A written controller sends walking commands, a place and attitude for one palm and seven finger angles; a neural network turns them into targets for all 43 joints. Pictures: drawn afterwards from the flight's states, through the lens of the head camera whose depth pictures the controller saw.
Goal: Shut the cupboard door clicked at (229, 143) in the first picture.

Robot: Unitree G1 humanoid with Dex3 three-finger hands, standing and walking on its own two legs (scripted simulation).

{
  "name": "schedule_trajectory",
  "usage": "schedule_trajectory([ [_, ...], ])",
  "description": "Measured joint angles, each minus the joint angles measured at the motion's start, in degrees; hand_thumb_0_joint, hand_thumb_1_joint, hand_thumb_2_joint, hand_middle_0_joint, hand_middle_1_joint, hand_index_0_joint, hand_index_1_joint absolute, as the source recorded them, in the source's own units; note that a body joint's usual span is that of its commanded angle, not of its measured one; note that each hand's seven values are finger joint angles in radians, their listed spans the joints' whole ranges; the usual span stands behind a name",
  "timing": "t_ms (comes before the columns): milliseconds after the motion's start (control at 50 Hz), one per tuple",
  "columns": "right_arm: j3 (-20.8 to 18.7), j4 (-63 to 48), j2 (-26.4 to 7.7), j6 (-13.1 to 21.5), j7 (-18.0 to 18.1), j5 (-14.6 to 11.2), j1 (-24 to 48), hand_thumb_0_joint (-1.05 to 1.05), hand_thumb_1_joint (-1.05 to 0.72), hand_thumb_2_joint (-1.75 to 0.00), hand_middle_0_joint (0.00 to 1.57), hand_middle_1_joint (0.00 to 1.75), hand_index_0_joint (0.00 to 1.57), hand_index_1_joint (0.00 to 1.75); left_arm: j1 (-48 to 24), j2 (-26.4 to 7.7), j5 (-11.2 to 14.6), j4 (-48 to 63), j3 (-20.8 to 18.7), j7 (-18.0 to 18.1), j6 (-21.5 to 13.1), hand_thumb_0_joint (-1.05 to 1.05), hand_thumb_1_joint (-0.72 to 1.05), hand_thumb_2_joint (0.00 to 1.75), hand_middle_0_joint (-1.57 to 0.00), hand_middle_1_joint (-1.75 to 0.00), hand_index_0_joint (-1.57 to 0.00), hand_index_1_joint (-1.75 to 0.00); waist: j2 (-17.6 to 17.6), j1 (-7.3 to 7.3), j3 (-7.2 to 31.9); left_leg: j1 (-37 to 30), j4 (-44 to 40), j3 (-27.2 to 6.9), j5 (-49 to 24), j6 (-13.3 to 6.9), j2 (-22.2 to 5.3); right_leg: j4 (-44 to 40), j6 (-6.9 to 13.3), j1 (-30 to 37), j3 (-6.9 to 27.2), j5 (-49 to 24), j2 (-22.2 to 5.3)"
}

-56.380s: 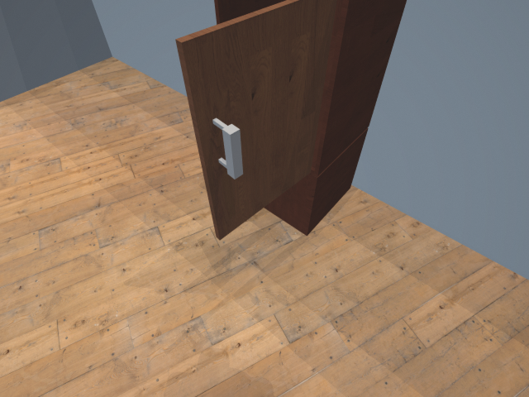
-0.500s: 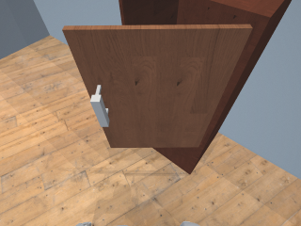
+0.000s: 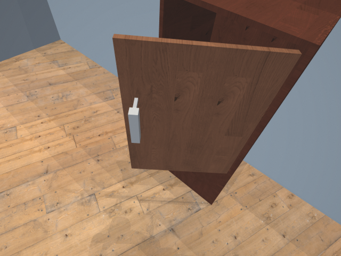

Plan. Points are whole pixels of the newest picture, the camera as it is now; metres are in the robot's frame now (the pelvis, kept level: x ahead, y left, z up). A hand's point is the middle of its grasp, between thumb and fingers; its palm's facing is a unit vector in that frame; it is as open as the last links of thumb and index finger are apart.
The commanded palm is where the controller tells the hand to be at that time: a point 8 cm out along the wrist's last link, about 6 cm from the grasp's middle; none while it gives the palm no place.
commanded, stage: come to a stop and stand still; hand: left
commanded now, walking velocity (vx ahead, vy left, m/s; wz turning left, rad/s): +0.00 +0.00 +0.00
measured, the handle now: (136, 120) +0.47 +0.13 +0.01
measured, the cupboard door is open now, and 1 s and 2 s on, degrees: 39 39 39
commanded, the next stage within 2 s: look again from close up in 0.70 s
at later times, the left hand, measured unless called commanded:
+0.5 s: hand out of the picture -0.02 +0.11 -0.18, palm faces +0.03 -0.98 -0.19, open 7.3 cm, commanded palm none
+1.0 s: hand out of the picture -0.05 +0.13 -0.19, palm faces +0.01 -0.99 -0.17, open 7.4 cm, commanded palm none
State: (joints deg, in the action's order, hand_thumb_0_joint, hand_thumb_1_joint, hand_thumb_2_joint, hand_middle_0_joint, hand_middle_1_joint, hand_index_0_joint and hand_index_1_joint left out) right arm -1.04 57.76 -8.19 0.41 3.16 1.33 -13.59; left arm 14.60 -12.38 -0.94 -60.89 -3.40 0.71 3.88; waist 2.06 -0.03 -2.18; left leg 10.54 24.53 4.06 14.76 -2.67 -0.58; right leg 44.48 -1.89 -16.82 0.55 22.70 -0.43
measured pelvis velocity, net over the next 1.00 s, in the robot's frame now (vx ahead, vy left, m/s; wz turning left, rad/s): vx -0.04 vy -0.03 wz -0.02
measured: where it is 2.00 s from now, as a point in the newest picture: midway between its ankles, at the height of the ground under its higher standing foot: outside the picture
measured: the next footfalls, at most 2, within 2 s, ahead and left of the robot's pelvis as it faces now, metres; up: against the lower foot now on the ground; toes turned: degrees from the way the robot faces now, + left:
right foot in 0.10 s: -0.02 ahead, -0.14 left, +0.00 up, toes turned -2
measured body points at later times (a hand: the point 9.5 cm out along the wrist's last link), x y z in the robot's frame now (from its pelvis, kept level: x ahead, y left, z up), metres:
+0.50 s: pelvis -0.02 -0.06 +0.00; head -0.02 -0.06 +0.45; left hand -0.02 +0.16 -0.16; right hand -0.06 -0.27 -0.17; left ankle -0.02 +0.09 -0.74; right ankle -0.06 -0.14 -0.74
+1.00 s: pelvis -0.04 -0.03 -0.01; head -0.04 -0.02 +0.44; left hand -0.05 +0.18 -0.18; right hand -0.01 -0.26 -0.16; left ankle -0.02 +0.07 -0.74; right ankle -0.06 -0.14 -0.74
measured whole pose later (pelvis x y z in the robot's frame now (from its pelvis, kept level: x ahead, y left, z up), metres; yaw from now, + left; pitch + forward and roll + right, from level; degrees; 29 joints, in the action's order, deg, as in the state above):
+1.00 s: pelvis -0.04 -0.03 -0.01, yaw -1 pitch -3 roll -1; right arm -0.9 60.0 -8.6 1.5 2.8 0.2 -15.5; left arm 19.4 -7.1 -1.1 -63.1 0.0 3.4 -0.9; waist 0.4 -0.7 -1.5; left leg 13.0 31.5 3.3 15.6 -1.7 -0.6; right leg 29.0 0.5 -8.7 -1.0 17.6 0.9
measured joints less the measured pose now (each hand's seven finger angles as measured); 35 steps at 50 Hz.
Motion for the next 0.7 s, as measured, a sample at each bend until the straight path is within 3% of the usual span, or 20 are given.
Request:
schedule_trajectory([
  [40, -0.1, 0.6, -0.2, 0.0, -0.1, -0.1, -0.2, 0.01, -0.92, -0.9, 0.2, 0.3, 0.2, 0.3, -0.2, 0.5, 0.1, -0.3, 0.3, 0.0, -0.1, 0.01, 0.91, 0.9, -0.2, -0.3, -0.19, -0.3, -0.5, -0.5, -0.4, 0.2, 0.3, 0.1, -0.1, 0.3, -0.3, -4.9, 0.5, 2.5, -0.8, 0.2, -0.2],
  [100, -0.3, 2.0, -0.4, -0.3, -0.3, -0.6, -1.1, 0.01, -0.91, -0.9, 0.2, 0.3, 0.2, 0.3, -0.6, 1.1, 0.2, -0.3, 0.7, 0.0, -1.1, 0.01, 0.91, 0.9, -0.2, -0.3, -0.2, -0.3, -0.7, -0.74, -0.5, 1.0, 2.1, 0.4, 0.5, 1.2, -0.2, -15.9, 1.3, 7.2, -1.4, -7.4, -0.6],
  [120, -0.3, 2.6, -0.4, -0.5, -0.4, -0.8, -1.4, 0.01, -0.91, -0.9, 0.2, 0.3, 0.2, 0.3, -0.6, 1.2, 0.1, -0.4, 0.9, 0.2, -1.6, 0.01, 0.91, 0.9, -0.2, -0.3, -0.2, -0.3, -0.4, -0.63, -0.3, 1.5, 3.1, 0.8, 1.0, 1.5, 0.0, -18.4, 1.2, 8.5, -1.1, -6.2, -0.8],
  [260, 0.2, 6.4, -0.4, -0.9, -1.1, -1.0, -3.2, 0.01, -0.91, -0.9, 0.2, 0.3, 0.2, 0.3, -1.1, 3.1, 0.3, -2.3, 2.1, 1.2, -3.4, 0.01, 0.93, 0.9, -0.2, -0.3, -0.2, -0.3, -2.3, -1.76, 0.4, -0.8, 0.4, -0.3, -0.9, 3.3, -1.2, -19.6, 2.9, 10.3, -2.1, -5.5, 0.6],
  [480, 0.8, 8.6, 1.0, -1.4, -1.2, -0.8, -4.5, 0.01, -0.9, -0.9, 0.2, 0.3, 0.2, 0.3, 0.8, 3.9, 0.6, -3.6, 2.7, 1.3, -3.6, 0.01, 0.93, 0.9, -0.2, -0.3, -0.2, -0.3, -2.2, -1.26, 0.0, -1.8, -1.6, -1.5, -2.9, 5.1, -3.1, -22.0, 4.8, 11.7, -3.2, -7.3, 2.6],
  [700, 0.7, 8.7, 1.2, -1.2, -0.7, -0.8, -4.4, 0.01, -0.91, -0.9, 0.2, 0.3, 0.2, 0.3, 3.9, 6.8, 0.6, -5.2, 3.1, 1.1, -3.7, 0.01, 0.91, 0.9, -0.2, -0.3, -0.2, -0.3, -1.5, -0.46, -0.6, -1.4, -1.4, -1.8, -2.9, 5.4, -3.7, -23.1, 5.1, 11.9, -3.4, -8.0, 3.2],
])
